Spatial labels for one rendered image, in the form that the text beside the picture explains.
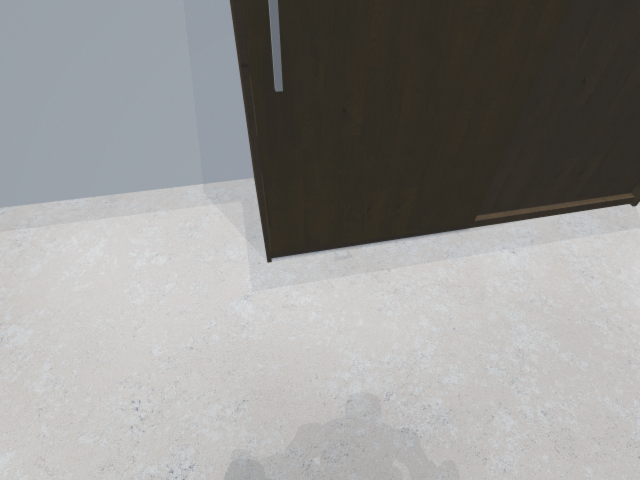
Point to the wardrobe door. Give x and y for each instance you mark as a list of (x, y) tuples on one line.
[(579, 134), (394, 115)]

